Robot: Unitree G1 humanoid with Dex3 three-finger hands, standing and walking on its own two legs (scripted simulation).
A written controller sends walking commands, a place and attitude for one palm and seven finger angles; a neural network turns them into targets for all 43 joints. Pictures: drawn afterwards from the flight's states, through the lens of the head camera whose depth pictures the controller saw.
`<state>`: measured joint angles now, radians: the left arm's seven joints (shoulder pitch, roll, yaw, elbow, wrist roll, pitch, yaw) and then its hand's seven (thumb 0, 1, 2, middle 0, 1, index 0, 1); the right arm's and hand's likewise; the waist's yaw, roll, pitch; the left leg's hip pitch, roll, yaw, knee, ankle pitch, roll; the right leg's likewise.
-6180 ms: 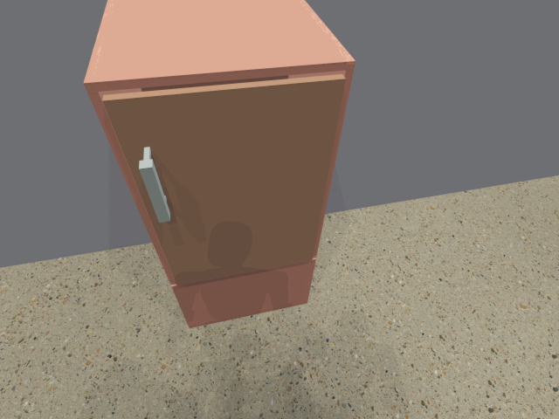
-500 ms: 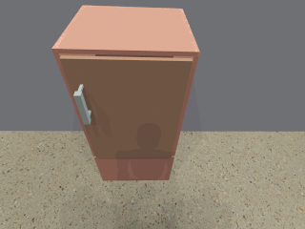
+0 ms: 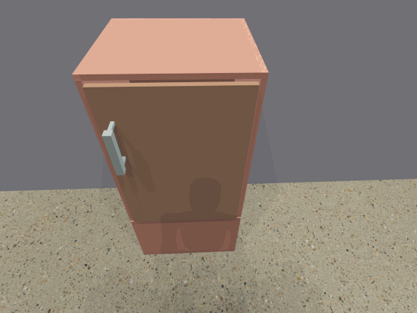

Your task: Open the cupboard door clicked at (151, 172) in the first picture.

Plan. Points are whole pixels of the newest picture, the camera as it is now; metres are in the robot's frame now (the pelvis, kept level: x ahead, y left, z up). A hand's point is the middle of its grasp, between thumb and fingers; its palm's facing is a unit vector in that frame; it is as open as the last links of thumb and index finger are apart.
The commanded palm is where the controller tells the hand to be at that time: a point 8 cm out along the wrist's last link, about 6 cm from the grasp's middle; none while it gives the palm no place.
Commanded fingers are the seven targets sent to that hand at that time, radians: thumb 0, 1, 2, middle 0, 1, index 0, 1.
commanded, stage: come to a stop and stand still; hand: left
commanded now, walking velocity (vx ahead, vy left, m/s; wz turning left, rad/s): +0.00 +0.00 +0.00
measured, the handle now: (116, 148) +0.51 +0.28 +0.01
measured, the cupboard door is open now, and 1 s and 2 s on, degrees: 0 0 0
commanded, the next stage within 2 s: look again from close up in 0.68 s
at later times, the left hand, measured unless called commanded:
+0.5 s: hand out of the picture +0.00 +0.15 -0.17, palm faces +0.03 -0.99 -0.16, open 7.4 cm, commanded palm none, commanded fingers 0.00 0.90 0.90 -0.20 -0.30 -0.20 -0.30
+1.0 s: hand out of the picture -0.01 +0.14 -0.17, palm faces +0.05 -0.99 -0.15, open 7.4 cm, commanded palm none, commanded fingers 0.00 0.90 0.90 -0.20 -0.30 -0.20 -0.30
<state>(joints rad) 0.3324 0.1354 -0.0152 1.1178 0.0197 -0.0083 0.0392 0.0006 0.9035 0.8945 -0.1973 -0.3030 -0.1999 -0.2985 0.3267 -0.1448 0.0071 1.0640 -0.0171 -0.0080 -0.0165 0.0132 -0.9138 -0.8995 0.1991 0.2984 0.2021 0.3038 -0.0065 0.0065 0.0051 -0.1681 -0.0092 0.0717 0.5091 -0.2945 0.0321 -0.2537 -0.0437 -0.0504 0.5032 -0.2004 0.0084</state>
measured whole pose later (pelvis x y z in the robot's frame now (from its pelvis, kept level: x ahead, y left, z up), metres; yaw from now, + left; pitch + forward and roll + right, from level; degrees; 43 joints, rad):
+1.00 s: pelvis +0.01 -0.01 +0.01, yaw +0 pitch -2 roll +0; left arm 0.32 0.12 -0.01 1.12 0.01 -0.02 0.04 0.00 0.91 0.89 -0.20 -0.30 -0.20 -0.30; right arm 0.31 -0.11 0.02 1.14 -0.01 -0.02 -0.02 0.01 -0.91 -0.90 0.20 0.30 0.20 0.30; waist 0.01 -0.02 0.04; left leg -0.12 0.00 0.06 0.41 -0.26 0.01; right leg -0.21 -0.03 -0.07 0.42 -0.17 -0.01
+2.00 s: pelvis +0.00 +0.00 +0.00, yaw +1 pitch -2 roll +0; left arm 0.35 0.13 -0.01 1.10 0.01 -0.02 0.03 0.00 0.90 0.89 -0.20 -0.30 -0.20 -0.30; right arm 0.35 -0.14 0.02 1.09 -0.02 -0.01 -0.01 0.01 -0.91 -0.90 0.20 0.30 0.20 0.30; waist 0.00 -0.01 0.02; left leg -0.16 -0.01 0.06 0.45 -0.25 0.03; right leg -0.25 -0.05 -0.06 0.46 -0.17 0.00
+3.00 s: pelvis +0.01 -0.01 +0.01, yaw +0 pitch -2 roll +0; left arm 0.34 0.10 0.00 1.11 0.02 -0.02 0.04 0.00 0.91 0.89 -0.20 -0.30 -0.20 -0.30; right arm 0.33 -0.10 0.02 1.14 -0.01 -0.02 -0.03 0.01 -0.91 -0.90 0.20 0.30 0.20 0.30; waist 0.01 -0.02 0.03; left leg -0.13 0.00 0.06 0.42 -0.25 0.01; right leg -0.21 -0.03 -0.06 0.42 -0.17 0.00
